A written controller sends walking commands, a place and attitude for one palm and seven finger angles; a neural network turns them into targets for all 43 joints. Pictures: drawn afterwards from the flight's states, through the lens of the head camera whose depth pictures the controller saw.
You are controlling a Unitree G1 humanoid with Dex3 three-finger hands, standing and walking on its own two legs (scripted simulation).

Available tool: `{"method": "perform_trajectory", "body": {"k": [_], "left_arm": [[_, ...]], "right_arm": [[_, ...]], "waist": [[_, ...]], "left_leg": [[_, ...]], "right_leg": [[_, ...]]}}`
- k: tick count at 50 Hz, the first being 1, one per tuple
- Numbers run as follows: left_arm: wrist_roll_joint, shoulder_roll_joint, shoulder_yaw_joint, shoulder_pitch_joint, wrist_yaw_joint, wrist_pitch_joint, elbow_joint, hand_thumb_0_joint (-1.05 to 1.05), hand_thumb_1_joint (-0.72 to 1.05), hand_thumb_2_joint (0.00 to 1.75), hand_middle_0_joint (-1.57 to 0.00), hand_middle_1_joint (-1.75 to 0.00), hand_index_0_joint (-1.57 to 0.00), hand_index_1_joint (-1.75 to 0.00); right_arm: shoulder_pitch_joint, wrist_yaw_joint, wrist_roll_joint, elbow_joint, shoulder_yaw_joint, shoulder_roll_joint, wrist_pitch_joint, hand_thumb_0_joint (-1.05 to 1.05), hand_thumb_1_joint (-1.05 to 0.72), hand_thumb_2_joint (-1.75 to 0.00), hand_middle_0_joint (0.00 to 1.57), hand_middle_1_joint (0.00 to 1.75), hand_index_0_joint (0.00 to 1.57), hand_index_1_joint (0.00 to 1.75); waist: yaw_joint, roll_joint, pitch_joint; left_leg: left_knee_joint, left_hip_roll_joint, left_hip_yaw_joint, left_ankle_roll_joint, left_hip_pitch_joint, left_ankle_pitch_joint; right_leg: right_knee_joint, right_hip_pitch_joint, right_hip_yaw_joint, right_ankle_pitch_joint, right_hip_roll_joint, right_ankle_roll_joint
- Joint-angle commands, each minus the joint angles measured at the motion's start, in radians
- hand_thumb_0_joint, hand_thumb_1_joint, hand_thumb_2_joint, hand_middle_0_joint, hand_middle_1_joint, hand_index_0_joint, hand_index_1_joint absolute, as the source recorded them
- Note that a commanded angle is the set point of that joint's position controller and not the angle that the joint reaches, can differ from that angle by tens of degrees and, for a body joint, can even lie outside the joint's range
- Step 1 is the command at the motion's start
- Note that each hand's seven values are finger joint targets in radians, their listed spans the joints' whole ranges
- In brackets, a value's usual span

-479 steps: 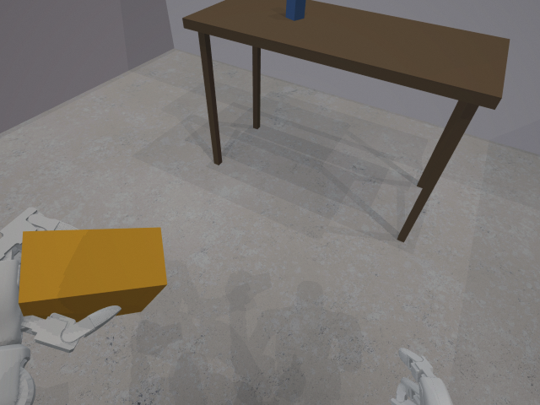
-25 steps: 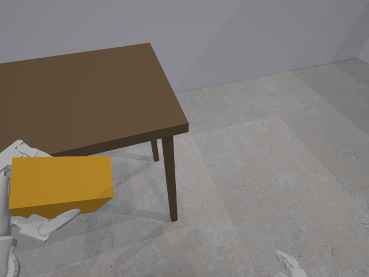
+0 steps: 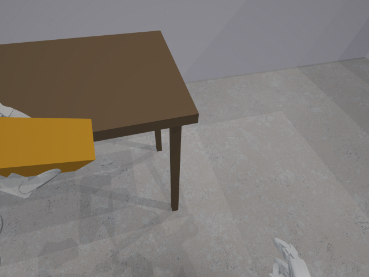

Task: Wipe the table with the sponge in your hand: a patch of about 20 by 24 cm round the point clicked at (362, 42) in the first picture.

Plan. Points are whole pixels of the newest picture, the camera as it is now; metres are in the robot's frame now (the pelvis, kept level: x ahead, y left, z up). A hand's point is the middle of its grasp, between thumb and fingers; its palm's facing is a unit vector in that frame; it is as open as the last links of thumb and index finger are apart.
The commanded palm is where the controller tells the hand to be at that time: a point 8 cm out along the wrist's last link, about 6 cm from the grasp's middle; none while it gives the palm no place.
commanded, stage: look again from close up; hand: left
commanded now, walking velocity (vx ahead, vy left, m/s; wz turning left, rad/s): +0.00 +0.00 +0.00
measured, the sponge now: (56, 149) +0.26 +0.26 +0.17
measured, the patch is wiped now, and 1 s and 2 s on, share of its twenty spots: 0.00 0.00 0.00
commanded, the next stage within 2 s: shuffle to correct the standing spot in 0.12 s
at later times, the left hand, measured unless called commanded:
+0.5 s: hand (36, 144) +0.27 +0.30 +0.16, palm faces +0.40 -0.85 -0.35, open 10.4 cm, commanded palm +0.22 +0.33 +0.18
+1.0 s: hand (38, 124) +0.32 +0.32 +0.17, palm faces +0.38 -0.83 -0.41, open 10.4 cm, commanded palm +0.26 +0.35 +0.18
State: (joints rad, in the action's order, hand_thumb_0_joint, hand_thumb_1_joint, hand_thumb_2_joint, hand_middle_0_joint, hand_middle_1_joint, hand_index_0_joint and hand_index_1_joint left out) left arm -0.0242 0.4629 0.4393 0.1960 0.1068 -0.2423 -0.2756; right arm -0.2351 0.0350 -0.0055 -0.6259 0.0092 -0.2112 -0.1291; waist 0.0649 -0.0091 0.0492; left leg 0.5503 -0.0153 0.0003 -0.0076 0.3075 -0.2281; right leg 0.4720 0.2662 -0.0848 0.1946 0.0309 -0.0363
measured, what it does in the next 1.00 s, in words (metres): steps to the left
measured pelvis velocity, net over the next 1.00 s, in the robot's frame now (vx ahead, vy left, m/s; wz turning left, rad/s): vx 0.08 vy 0.08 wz -0.05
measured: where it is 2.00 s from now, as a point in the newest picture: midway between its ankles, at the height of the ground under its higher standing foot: outside the picture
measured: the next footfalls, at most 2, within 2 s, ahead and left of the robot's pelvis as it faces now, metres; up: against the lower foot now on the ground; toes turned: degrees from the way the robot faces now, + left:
right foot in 1.12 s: +0.15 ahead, +0.00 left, +0.00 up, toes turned -11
left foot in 1.46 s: +0.20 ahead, +0.34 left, +0.00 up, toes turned +3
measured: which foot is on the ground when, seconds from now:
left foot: down 0.00-1.00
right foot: down 0.00-0.88, up 0.90-1.00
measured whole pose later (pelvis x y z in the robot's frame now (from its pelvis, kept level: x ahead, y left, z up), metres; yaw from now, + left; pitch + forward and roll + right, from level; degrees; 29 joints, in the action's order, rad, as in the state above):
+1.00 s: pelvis +0.08 +0.08 -0.02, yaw -3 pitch -1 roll +0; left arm -0.02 0.37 0.42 0.41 0.12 -0.25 -0.49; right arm -0.23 -0.01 0.00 -0.59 -0.02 -0.18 -0.07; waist 0.01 0.03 0.07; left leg 0.68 0.06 0.08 -0.08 0.30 -0.37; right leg 1.10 0.44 -0.02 0.52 -0.04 0.00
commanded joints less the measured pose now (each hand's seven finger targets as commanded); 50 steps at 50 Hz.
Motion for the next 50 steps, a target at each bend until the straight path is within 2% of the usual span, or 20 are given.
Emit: {"method": "perform_trajectory", "body": {"k": [1,4,6,10,16,25,34,35,37,38,39,40,41,42,43,44,45,46,47,50], "left_arm": [[-0.033,0.021,-0.070,0.143,-0.016,-0.051,-0.267,0.00,0.10,1.30,-1.20,-1.60,-1.20,-1.60],[-0.007,0.083,0.002,0.115,0.001,-0.061,-0.361,0.00,0.10,1.30,-1.20,-1.60,-1.20,-1.60],[-0.003,0.172,0.105,0.057,0.012,-0.072,-0.421,0.00,0.10,1.30,-1.20,-1.60,-1.20,-1.60],[-0.014,0.128,0.091,0.055,0.008,-0.092,-0.429,0.00,0.10,1.30,-1.20,-1.60,-1.20,-1.60],[-0.013,0.034,-0.002,0.118,0.005,-0.077,-0.411,0.00,0.10,1.30,-1.20,-1.60,-1.20,-1.60],[-0.015,0.068,0.021,0.090,0.014,-0.060,-0.403,0.00,0.10,1.30,-1.20,-1.60,-1.20,-1.60],[-0.030,0.090,0.060,0.171,0.013,-0.070,-0.462,0.00,0.10,1.30,-1.20,-1.60,-1.20,-1.60],[-0.031,0.094,0.071,0.182,0.016,-0.070,-0.447,0.00,0.10,1.30,-1.20,-1.60,-1.20,-1.60],[-0.035,0.102,0.083,0.211,0.025,-0.073,-0.427,0.00,0.10,1.30,-1.20,-1.60,-1.20,-1.60],[-0.038,0.112,0.095,0.200,0.031,-0.081,-0.424,0.00,0.10,1.30,-1.20,-1.60,-1.20,-1.60],[-0.035,0.127,0.113,0.174,0.039,-0.092,-0.451,0.00,0.10,1.30,-1.20,-1.60,-1.20,-1.60],[-0.031,0.120,0.111,0.169,0.044,-0.090,-0.459,0.00,0.10,1.30,-1.20,-1.60,-1.20,-1.60],[-0.022,0.120,0.110,0.129,0.043,-0.083,-0.492,0.00,0.10,1.30,-1.20,-1.60,-1.20,-1.60],[-0.015,0.102,0.090,0.109,0.037,-0.078,-0.501,0.00,0.10,1.30,-1.20,-1.60,-1.20,-1.60],[-0.015,0.089,0.073,0.102,0.031,-0.081,-0.529,0.00,0.10,1.30,-1.20,-1.60,-1.20,-1.60],[-0.014,0.098,0.075,0.115,0.026,-0.083,-0.502,0.00,0.10,1.30,-1.20,-1.60,-1.20,-1.60],[-0.014,0.108,0.085,0.153,0.026,-0.075,-0.438,0.00,0.10,1.30,-1.20,-1.60,-1.20,-1.60],[-0.020,0.107,0.081,0.118,0.027,-0.076,-0.470,0.00,0.10,1.30,-1.20,-1.60,-1.20,-1.60],[-0.008,0.103,0.069,0.102,0.030,-0.079,-0.467,0.00,0.10,1.30,-1.20,-1.60,-1.20,-1.60],[-0.007,0.080,0.045,0.150,0.028,-0.071,-0.468,0.00,0.10,1.30,-1.20,-1.60,-1.20,-1.60]], "right_arm": [[0.102,-0.023,-0.011,0.184,-0.041,-0.108,-0.082,0.00,-0.90,-0.90,0.20,0.30,0.20,0.30],[0.124,-0.018,-0.003,0.211,-0.029,-0.118,-0.078,0.00,-0.90,-0.90,0.20,0.30,0.20,0.30],[0.132,-0.014,0.007,0.222,-0.027,-0.116,-0.076,0.00,-0.90,-0.90,0.20,0.30,0.20,0.30],[0.114,-0.006,0.019,0.223,-0.027,-0.107,-0.082,0.00,-0.90,-0.90,0.20,0.30,0.20,0.30],[0.102,-0.024,0.023,0.213,-0.041,-0.127,-0.081,0.00,-0.90,-0.90,0.20,0.30,0.20,0.30],[0.114,-0.018,0.013,0.228,-0.047,-0.136,-0.016,0.00,-0.90,-0.90,0.20,0.30,0.20,0.30],[0.098,-0.044,0.002,0.253,-0.062,-0.139,0.007,0.00,-0.90,-0.90,0.20,0.30,0.20,0.30],[0.098,-0.047,-0.001,0.252,-0.065,-0.140,0.012,0.00,-0.90,-0.90,0.20,0.30,0.20,0.30],[0.104,-0.046,-0.009,0.248,-0.076,-0.138,0.024,0.00,-0.90,-0.90,0.20,0.30,0.20,0.30],[0.107,-0.048,-0.011,0.243,-0.081,-0.139,0.026,0.00,-0.90,-0.90,0.20,0.30,0.20,0.30],[0.125,-0.053,-0.011,0.237,-0.077,-0.132,0.031,0.00,-0.90,-0.90,0.20,0.30,0.20,0.30],[0.120,-0.055,-0.004,0.219,-0.068,-0.122,0.042,0.00,-0.90,-0.90,0.20,0.30,0.20,0.30],[0.102,-0.054,-0.002,0.203,-0.066,-0.120,0.051,0.00,-0.90,-0.90,0.20,0.30,0.20,0.30],[0.082,-0.046,-0.006,0.192,-0.060,-0.107,0.054,0.00,-0.90,-0.90,0.20,0.30,0.20,0.30],[0.108,-0.034,-0.011,0.210,-0.071,-0.132,0.040,0.00,-0.90,-0.90,0.20,0.30,0.20,0.30],[0.097,-0.033,-0.009,0.229,-0.083,-0.130,0.022,0.00,-0.90,-0.90,0.20,0.30,0.20,0.30],[0.088,-0.034,0.000,0.226,-0.083,-0.126,0.014,0.00,-0.90,-0.90,0.20,0.30,0.20,0.30],[0.097,-0.033,0.004,0.227,-0.077,-0.117,0.008,0.00,-0.90,-0.90,0.20,0.30,0.20,0.30],[0.094,-0.032,0.005,0.211,-0.076,-0.116,0.000,0.00,-0.90,-0.90,0.20,0.30,0.20,0.30],[0.104,-0.035,-0.002,0.196,-0.067,-0.125,-0.019,0.00,-0.90,-0.90,0.20,0.30,0.20,0.30]], "waist": [[-0.014,-0.005,-0.109],[-0.013,-0.089,-0.091],[-0.016,-0.092,-0.115],[-0.025,-0.149,-0.161],[-0.046,-0.105,-0.206],[-0.055,-0.076,-0.160],[-0.057,-0.110,-0.187],[-0.052,-0.061,-0.193],[-0.042,0.112,-0.215],[-0.040,0.202,-0.190],[-0.030,0.202,-0.140],[-0.038,0.167,-0.102],[-0.073,0.079,-0.112],[-0.114,-0.057,-0.133],[-0.099,-0.296,-0.140],[-0.090,-0.348,-0.154],[-0.086,-0.277,-0.122],[-0.087,-0.201,-0.100],[-0.085,-0.102,-0.093],[-0.066,-0.149,-0.125]], "left_leg": [[-0.164,-0.012,-0.022,-0.004,-0.134,-0.039],[-0.359,-0.112,-0.160,-0.040,0.063,-0.233],[-0.338,-0.112,-0.148,-0.034,0.035,-0.115],[-0.272,-0.094,-0.109,-0.018,-0.016,0.001],[-0.143,-0.046,-0.053,0.007,-0.099,0.167],[-0.082,-0.047,-0.047,0.007,-0.048,0.201],[0.009,-0.083,-0.065,0.029,-0.106,0.527],[0.067,-0.069,-0.054,0.036,-0.037,0.501],[0.290,0.009,0.012,0.053,0.108,0.354],[0.391,0.037,0.008,0.041,0.214,0.081],[0.416,-0.015,-0.092,0.013,0.291,-0.268],[0.356,-0.079,-0.178,-0.013,0.268,-0.375],[0.164,-0.078,-0.152,-0.022,0.144,-0.303],[-0.012,-0.003,-0.055,-0.015,-0.070,-0.102],[-0.131,-0.082,-0.195,-0.051,-0.197,0.041],[-0.224,-0.203,-0.340,-0.130,-0.200,0.076],[-0.264,-0.246,-0.437,-0.171,-0.145,0.026],[-0.247,-0.256,-0.451,-0.188,-0.166,0.142],[-0.215,-0.250,-0.398,-0.195,-0.181,0.250],[-0.153,-0.179,-0.183,-0.171,-0.174,0.397]], "right_leg": [[-0.179,0.007,0.178,0.242,-0.132,0.003],[-0.008,-0.136,0.084,0.146,-0.043,0.031],[0.011,-0.155,0.067,0.064,-0.034,0.030],[-0.017,-0.173,0.073,-0.011,-0.053,0.018],[-0.017,-0.146,0.075,-0.113,-0.068,-0.001],[0.074,-0.126,0.092,-0.134,-0.081,-0.023],[0.152,-0.097,0.028,-0.060,-0.080,-0.017],[0.136,-0.163,0.060,-0.123,-0.106,-0.037],[0.108,-0.258,0.259,-0.332,-0.254,-0.129],[0.064,-0.278,0.406,-0.369,-0.369,-0.186],[0.033,-0.247,0.508,-0.347,-0.453,-0.205],[0.045,-0.159,0.489,-0.223,-0.466,-0.169],[0.130,-0.075,0.394,-0.151,-0.402,-0.116],[0.253,0.065,0.193,-0.077,-0.236,-0.046],[0.452,0.207,0.024,0.070,-0.047,0.029],[0.624,0.272,0.018,0.394,-0.004,0.046],[0.724,0.306,0.058,0.418,-0.024,0.035],[0.766,0.352,0.076,0.391,-0.039,0.033],[0.750,0.366,0.080,0.346,-0.064,0.032],[0.466,0.226,0.010,0.261,-0.080,0.032]]}}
